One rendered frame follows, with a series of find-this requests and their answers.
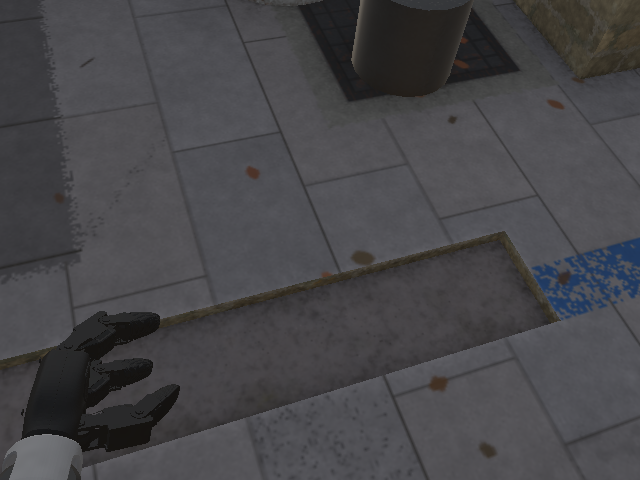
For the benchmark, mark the robot left hand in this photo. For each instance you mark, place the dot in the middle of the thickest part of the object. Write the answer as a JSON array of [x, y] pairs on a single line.
[[72, 378]]

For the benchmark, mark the left robot forearm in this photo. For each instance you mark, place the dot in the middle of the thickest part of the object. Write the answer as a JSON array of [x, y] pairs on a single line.
[[43, 457]]

